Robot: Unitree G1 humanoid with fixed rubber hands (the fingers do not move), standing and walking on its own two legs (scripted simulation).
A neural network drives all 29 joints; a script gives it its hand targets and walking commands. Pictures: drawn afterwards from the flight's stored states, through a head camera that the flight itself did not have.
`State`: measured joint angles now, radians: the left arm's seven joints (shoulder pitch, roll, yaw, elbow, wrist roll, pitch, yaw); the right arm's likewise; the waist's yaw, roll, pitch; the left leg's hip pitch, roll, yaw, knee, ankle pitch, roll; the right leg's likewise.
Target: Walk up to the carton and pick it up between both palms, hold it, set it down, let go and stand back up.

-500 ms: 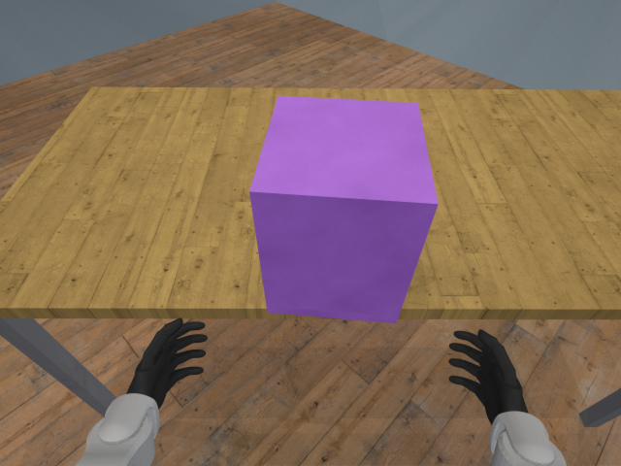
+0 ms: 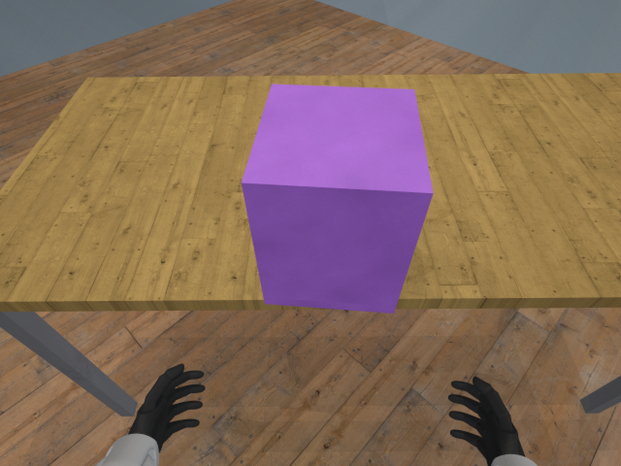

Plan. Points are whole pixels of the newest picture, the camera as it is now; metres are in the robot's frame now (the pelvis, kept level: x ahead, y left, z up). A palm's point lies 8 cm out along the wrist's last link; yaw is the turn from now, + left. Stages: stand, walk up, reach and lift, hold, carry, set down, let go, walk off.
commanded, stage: set down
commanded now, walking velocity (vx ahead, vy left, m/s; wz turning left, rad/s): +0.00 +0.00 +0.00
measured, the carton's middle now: (335, 203) +0.46 +0.03 +0.08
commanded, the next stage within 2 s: let go in 1.56 s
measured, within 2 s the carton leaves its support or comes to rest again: neither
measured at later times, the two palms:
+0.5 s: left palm (160, 456) +0.14 +0.22 -0.06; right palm out of the picture +0.15 -0.19 -0.06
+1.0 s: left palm (171, 457) +0.15 +0.22 -0.09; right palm out of the picture +0.15 -0.21 -0.10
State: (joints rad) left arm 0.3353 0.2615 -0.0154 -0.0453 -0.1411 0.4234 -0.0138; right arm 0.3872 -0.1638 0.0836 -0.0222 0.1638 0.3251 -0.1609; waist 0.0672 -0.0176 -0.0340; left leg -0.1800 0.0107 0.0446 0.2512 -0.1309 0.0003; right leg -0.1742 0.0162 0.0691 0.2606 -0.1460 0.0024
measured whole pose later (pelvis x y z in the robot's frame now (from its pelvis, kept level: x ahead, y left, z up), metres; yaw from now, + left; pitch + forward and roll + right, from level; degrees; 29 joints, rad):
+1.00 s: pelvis +0.00 -0.01 +0.00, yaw +2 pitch +5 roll +0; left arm 0.12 0.19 0.01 0.35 -0.01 0.58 0.00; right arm 0.20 -0.15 0.04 0.47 0.07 0.31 -0.12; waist 0.03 -0.02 0.02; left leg -0.25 0.02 0.01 0.31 -0.15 -0.01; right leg -0.23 0.02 0.03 0.31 -0.17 -0.01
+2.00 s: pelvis -0.01 -0.02 +0.00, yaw +4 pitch +1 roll +0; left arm 0.13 0.24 -0.02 0.35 0.00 0.55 0.03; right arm 0.07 -0.22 -0.02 0.69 0.03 0.20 0.03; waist 0.01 -0.05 -0.01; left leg -0.18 0.01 -0.03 0.30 -0.13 -0.03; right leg -0.15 0.02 -0.01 0.32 -0.18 -0.03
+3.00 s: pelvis +0.03 +0.01 -0.02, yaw +1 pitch +3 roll +0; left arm 0.39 0.19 0.01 0.77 0.03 -0.06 0.03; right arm 0.34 -0.19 -0.05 0.91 -0.04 -0.03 0.01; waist 0.00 0.00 -0.06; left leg -0.26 0.00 0.03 0.55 -0.34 0.02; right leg -0.23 0.01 0.05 0.53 -0.34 0.02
